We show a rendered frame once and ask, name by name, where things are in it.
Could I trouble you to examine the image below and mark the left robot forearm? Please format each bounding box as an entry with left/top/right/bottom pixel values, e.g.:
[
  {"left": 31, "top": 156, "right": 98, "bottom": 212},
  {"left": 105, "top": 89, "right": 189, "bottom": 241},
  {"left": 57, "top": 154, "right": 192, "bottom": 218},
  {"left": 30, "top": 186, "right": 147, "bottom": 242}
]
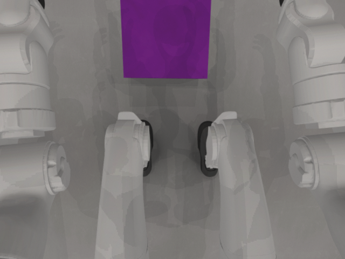
[{"left": 0, "top": 0, "right": 56, "bottom": 146}]

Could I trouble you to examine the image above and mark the robot left upper arm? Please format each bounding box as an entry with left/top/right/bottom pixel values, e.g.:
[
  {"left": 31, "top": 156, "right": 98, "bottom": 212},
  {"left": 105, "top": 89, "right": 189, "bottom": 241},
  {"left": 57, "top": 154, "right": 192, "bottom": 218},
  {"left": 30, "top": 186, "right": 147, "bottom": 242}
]
[{"left": 0, "top": 141, "right": 71, "bottom": 259}]

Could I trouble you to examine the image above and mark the carton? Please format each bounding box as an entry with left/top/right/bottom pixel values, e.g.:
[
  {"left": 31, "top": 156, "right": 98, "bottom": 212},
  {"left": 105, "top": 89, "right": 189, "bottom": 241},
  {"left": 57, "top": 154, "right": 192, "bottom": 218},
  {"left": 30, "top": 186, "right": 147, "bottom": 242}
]
[{"left": 120, "top": 0, "right": 211, "bottom": 79}]

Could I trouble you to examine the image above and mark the robot left shin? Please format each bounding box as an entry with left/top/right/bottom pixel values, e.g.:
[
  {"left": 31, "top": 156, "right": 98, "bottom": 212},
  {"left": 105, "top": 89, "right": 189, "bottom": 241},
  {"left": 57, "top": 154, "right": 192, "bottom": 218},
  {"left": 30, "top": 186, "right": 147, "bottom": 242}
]
[{"left": 105, "top": 112, "right": 148, "bottom": 168}]

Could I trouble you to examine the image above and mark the right robot forearm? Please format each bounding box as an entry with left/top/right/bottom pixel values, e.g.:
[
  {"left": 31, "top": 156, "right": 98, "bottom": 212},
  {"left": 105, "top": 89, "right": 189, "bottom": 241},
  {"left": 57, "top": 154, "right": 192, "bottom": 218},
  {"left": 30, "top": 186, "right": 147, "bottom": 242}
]
[{"left": 275, "top": 0, "right": 345, "bottom": 133}]

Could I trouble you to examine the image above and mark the right robot foot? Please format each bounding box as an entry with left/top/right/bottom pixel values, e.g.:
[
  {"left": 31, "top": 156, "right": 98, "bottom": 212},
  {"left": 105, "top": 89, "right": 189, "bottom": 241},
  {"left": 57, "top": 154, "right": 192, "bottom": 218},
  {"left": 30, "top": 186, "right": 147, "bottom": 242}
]
[{"left": 198, "top": 121, "right": 218, "bottom": 177}]

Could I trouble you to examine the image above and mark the robot right upper arm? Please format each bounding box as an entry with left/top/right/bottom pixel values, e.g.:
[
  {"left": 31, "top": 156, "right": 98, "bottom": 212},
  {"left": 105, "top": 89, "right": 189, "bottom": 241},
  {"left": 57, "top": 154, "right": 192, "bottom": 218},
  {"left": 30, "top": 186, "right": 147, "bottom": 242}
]
[{"left": 288, "top": 132, "right": 345, "bottom": 259}]

